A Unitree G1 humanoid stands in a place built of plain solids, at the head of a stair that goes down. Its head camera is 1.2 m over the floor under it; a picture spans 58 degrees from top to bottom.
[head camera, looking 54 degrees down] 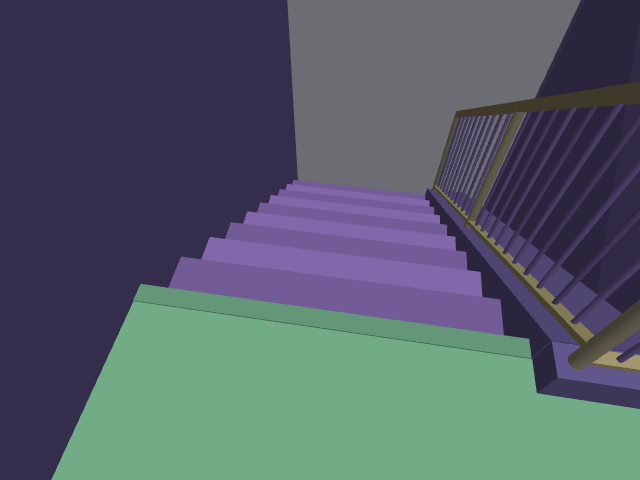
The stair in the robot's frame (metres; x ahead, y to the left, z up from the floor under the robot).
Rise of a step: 0.19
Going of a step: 0.23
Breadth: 1.20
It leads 9 degrees to the right of straight ahead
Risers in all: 10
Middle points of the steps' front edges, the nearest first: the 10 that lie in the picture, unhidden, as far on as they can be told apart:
0.61 -0.02 0.00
0.84 -0.06 -0.19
1.07 -0.09 -0.38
1.30 -0.13 -0.56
1.53 -0.17 -0.75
1.77 -0.20 -0.94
2.00 -0.24 -1.13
2.23 -0.28 -1.32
2.46 -0.31 -1.50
2.69 -0.35 -1.69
